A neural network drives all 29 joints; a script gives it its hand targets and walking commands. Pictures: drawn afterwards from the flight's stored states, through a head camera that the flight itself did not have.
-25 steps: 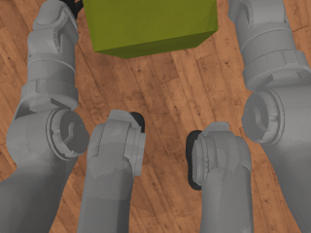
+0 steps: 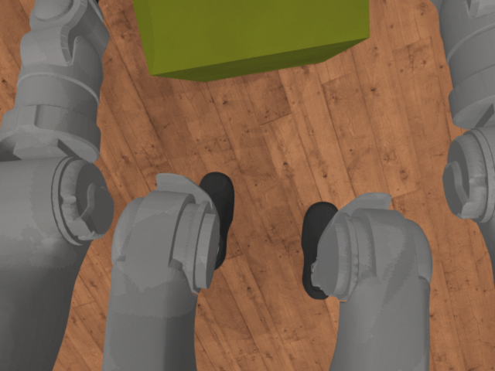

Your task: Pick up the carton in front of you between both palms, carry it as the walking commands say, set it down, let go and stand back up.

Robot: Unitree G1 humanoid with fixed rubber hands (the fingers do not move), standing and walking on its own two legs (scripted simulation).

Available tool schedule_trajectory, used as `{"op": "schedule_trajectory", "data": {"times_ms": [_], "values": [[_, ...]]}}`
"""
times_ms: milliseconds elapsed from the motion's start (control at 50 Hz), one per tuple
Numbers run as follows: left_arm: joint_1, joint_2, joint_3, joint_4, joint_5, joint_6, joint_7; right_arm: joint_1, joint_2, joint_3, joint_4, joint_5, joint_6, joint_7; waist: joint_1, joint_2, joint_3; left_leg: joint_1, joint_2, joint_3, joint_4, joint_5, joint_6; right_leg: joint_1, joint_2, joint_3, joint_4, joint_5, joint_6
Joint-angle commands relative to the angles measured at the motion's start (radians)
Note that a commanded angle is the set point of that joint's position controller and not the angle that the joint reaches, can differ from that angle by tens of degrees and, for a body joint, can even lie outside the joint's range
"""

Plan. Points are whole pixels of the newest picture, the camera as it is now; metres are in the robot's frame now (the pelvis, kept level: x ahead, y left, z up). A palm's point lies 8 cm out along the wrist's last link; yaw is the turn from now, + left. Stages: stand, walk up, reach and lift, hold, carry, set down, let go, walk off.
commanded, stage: set down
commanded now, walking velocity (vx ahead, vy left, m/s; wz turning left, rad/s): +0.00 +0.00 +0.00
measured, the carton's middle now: out of the picture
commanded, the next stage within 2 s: let go in 1.00 s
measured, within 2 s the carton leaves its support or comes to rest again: neither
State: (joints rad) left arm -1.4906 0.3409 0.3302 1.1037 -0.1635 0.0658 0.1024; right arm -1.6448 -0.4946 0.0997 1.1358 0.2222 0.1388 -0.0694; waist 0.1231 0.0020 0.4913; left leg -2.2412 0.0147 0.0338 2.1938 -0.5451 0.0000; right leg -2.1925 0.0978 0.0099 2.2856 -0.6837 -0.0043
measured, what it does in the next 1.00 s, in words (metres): rises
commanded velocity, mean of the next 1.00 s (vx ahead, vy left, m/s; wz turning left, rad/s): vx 0.00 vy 0.00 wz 0.00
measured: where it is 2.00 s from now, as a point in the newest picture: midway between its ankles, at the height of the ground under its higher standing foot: (265, 251)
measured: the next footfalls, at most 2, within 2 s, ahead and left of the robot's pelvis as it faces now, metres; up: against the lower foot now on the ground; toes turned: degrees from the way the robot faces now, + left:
none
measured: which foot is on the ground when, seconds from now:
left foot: down 0.00-1.00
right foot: down 0.00-1.00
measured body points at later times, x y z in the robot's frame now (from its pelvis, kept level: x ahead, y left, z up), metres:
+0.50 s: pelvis +0.00 +0.00 +0.10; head +0.35 +0.02 +0.39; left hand +0.54 +0.26 -0.01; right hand +0.63 -0.12 +0.00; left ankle +0.12 +0.12 -0.33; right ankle +0.09 -0.11 -0.33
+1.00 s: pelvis +0.03 +0.00 +0.24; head +0.35 +0.02 +0.55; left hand +0.54 +0.27 +0.15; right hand +0.63 -0.13 +0.15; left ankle +0.12 +0.12 -0.33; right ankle +0.08 -0.11 -0.33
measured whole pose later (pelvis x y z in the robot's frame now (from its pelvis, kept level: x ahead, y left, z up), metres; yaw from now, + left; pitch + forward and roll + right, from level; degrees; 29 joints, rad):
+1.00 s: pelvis +0.03 +0.00 +0.24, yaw +0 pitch +48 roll +0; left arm -1.17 0.21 0.39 0.78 -0.05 0.24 0.08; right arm -1.38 -0.41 -0.18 1.03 -0.01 0.25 0.03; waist 0.14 -0.04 -0.03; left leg -1.76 -0.03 -0.01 1.27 -0.33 -0.01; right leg -1.72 0.07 0.04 1.33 -0.44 0.00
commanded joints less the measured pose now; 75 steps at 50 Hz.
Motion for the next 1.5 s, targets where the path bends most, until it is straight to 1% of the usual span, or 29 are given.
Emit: {"op": "schedule_trajectory", "data": {"times_ms": [0, 100, 160, 200, 240, 340, 400, 480, 580, 660, 760, 840, 960, 1000, 1040, 1100, 1160, 1200, 1260, 1320, 1400, 1480], "values": [[-0.236, 0.151, -0.032, -0.157, -0.042, 0.002, 0.016, -0.332, -0.071, -0.012, -0.137, 0.007, -0.007, 0.003, 0.110, -0.148, -1.456, 0.826, -0.031, -0.001, -0.125, 0.553, -0.009, 0.509, -0.041, -0.010, -0.211, 0.383, 0.019], [-0.222, 0.125, -0.062, -0.280, -0.056, 0.064, 0.048, -0.322, -0.118, -0.093, -0.204, -0.047, 0.039, -0.010, 0.057, -0.107, -1.621, 0.999, -0.052, 0.002, -0.198, 0.521, -0.014, 0.508, -0.022, -0.057, -0.293, 0.311, -0.003], [-0.195, 0.092, -0.055, -0.291, -0.030, 0.105, 0.060, -0.283, -0.118, -0.139, -0.166, -0.084, 0.071, -0.006, 0.044, -0.086, -1.529, 0.942, -0.059, 0.003, -0.264, 0.436, -0.019, 0.469, -0.019, -0.054, -0.360, 0.247, -0.015], [-0.173, 0.063, -0.041, -0.273, -0.003, 0.116, 0.059, -0.250, -0.101, -0.166, -0.117, -0.105, 0.077, 0.007, 0.042, -0.073, -1.432, 0.868, -0.058, 0.005, -0.301, 0.389, -0.023, 0.424, -0.021, -0.043, -0.398, 0.218, -0.019], [-0.157, 0.040, -0.026, -0.267, 0.022, 0.114, 0.054, -0.228, -0.083, -0.187, -0.086, -0.122, 0.072, 0.019, 0.043, -0.067, -1.389, 0.822, -0.058, 0.009, -0.332, 0.380, -0.028, 0.406, -0.020, -0.032, -0.431, 0.220, -0.018], [-0.122, 0.025, 0.012, -0.279, 0.064, 0.112, 0.039, -0.203, -0.064, -0.211, -0.068, -0.151, 0.063, 0.037, 0.055, -0.084, -1.415, 0.791, -0.062, 0.022, -0.413, 0.396, -0.035, 0.450, -0.013, -0.021, -0.514, 0.255, -0.008], [-0.100, 0.034, 0.026, -0.309, 0.071, 0.120, 0.032, -0.202, -0.063, -0.212, -0.097, -0.158, 0.069, 0.041, 0.064, -0.110, -1.484, 0.805, -0.065, 0.031, -0.464, 0.416, -0.036, 0.521, -0.008, -0.023, -0.562, 0.287, 0.000], [-0.067, 0.050, 0.030, -0.362, 0.061, 0.139, 0.025, -0.200, -0.062, -0.203, -0.167, -0.159, 0.087, 0.043, 0.072, -0.148, -1.599, 0.848, -0.070, 0.042, -0.529, 0.461, -0.035, 0.642, 0.000, -0.028, -0.622, 0.354, 0.009], [-0.020, 0.059, 0.027, -0.424, 0.044, 0.165, 0.014, -0.175, -0.056, -0.204, -0.244, -0.163, 0.116, 0.046, 0.073, -0.176, -1.696, 0.921, -0.076, 0.045, -0.617, 0.527, -0.033, 0.768, 0.006, -0.032, -0.704, 0.443, 0.017], [0.021, 0.049, 0.031, -0.447, 0.046, 0.176, 0.005, -0.134, -0.050, -0.221, -0.263, -0.177, 0.126, 0.055, 0.067, -0.172, -1.699, 0.980, -0.079, 0.040, -0.694, 0.572, -0.034, 0.814, 0.007, -0.030, -0.781, 0.490, 0.020], [0.063, 0.026, 0.041, -0.443, 0.065, 0.169, -0.007, -0.080, -0.039, -0.250, -0.242, -0.198, 0.116, 0.069, 0.057, -0.149, -1.648, 1.042, -0.079, 0.032, -0.791, 0.605, -0.040, 0.835, 0.005, -0.023, -0.884, 0.512, 0.022], [0.085, 0.009, 0.055, -0.436, 0.090, 0.159, -0.016, -0.049, -0.028, -0.270, -0.221, -0.216, 0.102, 0.081, 0.056, -0.137, -1.610, 1.087, -0.076, 0.030, -0.874, 0.609, -0.044, 0.876, 0.002, -0.016, -0.971, 0.518, 0.024], [0.112, -0.011, 0.078, -0.427, 0.127, 0.150, -0.029, -0.020, -0.012, -0.295, -0.201, -0.244, 0.087, 0.100, 0.059, -0.134, -1.553, 1.153, -0.069, 0.030, -1.006, 0.601, -0.047, 0.970, -0.006, -0.007, -1.103, 0.527, 0.027], [0.135, -0.024, 0.082, -0.425, 0.145, 0.144, -0.037, 0.008, 0.003, -0.313, -0.197, -0.263, 0.081, 0.104, 0.051, -0.132, -1.537, 1.181, -0.065, 0.027, -1.046, 0.603, -0.048, 0.998, -0.008, -0.005, -1.146, 0.535, 0.029], [0.178, -0.034, 0.082, -0.432, 0.166, 0.137, -0.051, 0.057, 0.023, -0.335, -0.207, -0.287, 0.076, 0.100, 0.043, -0.129, -1.557, 1.230, -0.064, 0.026, -1.081, 0.627, -0.047, 1.049, -0.008, -0.003, -1.186, 0.572, 0.033], [0.283, -0.036, 0.074, -0.461, 0.204, 0.121, -0.081, 0.173, 0.072, -0.365, -0.259, -0.324, 0.069, 0.077, 0.031, -0.123, -1.612, 1.308, -0.067, 0.026, -1.128, 0.690, -0.042, 1.149, -0.006, 0.001, -1.240, 0.667, 0.042], [0.417, -0.026, 0.054, -0.507, 0.246, 0.103, -0.123, 0.327, 0.143, -0.389, -0.354, -0.356, 0.063, 0.033, 0.019, -0.112, -1.643, 1.381, -0.071, 0.025, -1.177, 0.740, -0.031, 1.254, -0.004, 0.008, -1.293, 0.762, 0.052], [0.512, -0.016, 0.027, -0.540, 0.264, 0.096, -0.152, 0.443, 0.190, -0.390, -0.427, -0.364, 0.057, 0.005, 0.015, -0.093, -1.631, 1.444, -0.070, 0.019, -1.212, 0.759, -0.022, 1.300, -0.004, 0.011, -1.333, 0.791, 0.055], [0.626, -0.002, -0.013, -0.588, 0.269, 0.083, -0.182, 0.580, 0.228, -0.377, -0.532, -0.357, 0.041, -0.019, 0.013, -0.060, -1.544, 1.568, -0.061, 0.000, -1.266, 0.760, -0.013, 1.297, -0.005, 0.006, -1.405, 0.732, 0.054], [0.742, -0.009, -0.058, -0.610, 0.251, 0.066, -0.199, 0.699, 0.240, -0.355, -0.602, -0.337, 0.017, -0.020, 0.005, -0.035, -1.430, 1.698, -0.048, -0.027, -1.318, 0.743, -0.011, 1.266, -0.007, -0.002, -1.477, 0.628, 0.046], [0.916, -0.036, -0.112, -0.609, 0.214, 0.035, -0.211, 0.872, 0.247, -0.331, -0.619, -0.316, -0.022, 0.000, -0.013, -0.019, -1.300, 1.817, -0.029, -0.063, -1.383, 0.722, -0.016, 1.260, -0.016, -0.006, -1.543, 0.537, 0.037], [1.077, -0.057, -0.149, -0.619, 0.183, 0.001, -0.208, 1.048, 0.252, -0.312, -0.595, -0.307, -0.058, 0.022, -0.030, 0.002, -1.199, 1.920, -0.015, -0.092, -1.439, 0.734, -0.025, 1.288, -0.025, -0.006, -1.589, 0.500, 0.028]]}}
